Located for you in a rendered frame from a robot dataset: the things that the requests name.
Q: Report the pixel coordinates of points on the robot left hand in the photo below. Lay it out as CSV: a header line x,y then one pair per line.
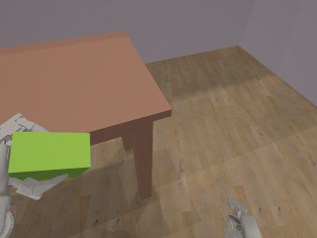
x,y
29,187

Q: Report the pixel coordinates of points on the robot left forearm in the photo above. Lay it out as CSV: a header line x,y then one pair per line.
x,y
7,217

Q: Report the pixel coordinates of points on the robot right hand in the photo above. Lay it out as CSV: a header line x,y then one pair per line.
x,y
246,227

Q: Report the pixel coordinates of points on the sponge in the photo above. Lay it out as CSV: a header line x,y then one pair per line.
x,y
44,155

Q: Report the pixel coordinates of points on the table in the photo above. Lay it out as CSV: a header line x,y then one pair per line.
x,y
94,84

